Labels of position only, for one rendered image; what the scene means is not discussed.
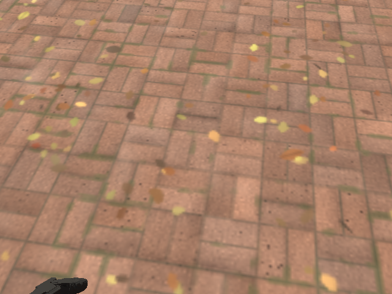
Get robot left hand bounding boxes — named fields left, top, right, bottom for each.
left=30, top=277, right=88, bottom=294

